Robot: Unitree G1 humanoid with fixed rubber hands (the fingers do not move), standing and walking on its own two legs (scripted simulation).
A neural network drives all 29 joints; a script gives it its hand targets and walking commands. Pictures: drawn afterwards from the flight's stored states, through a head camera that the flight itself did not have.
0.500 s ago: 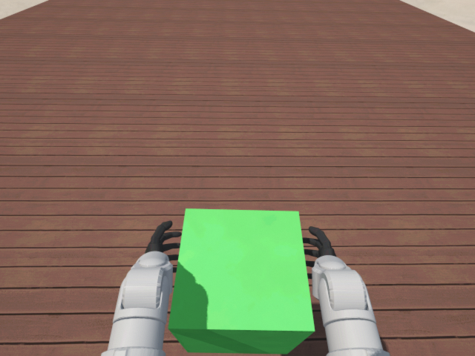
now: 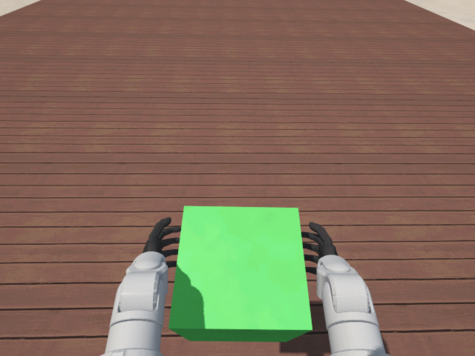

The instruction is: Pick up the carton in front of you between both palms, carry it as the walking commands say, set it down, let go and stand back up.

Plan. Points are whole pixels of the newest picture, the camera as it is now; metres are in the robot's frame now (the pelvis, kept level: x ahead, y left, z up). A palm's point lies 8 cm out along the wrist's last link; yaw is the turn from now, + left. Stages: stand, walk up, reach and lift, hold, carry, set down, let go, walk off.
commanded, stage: hold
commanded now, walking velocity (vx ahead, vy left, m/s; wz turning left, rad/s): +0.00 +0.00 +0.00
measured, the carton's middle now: (239, 279) +0.31 +0.00 -0.06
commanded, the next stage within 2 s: set down in 0.28 s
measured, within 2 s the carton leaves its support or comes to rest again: neither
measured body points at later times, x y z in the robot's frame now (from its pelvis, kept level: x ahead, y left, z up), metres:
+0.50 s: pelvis -0.03 +0.02 +0.00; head -0.07 +0.03 +0.45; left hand +0.31 +0.14 +0.04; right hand +0.28 -0.16 +0.03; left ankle +0.04 +0.12 -0.73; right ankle +0.00 -0.10 -0.73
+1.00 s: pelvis -0.05 +0.01 -0.09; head +0.16 -0.01 +0.31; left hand +0.35 +0.12 -0.17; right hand +0.34 -0.17 -0.18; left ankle +0.04 +0.12 -0.73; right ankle +0.00 -0.10 -0.73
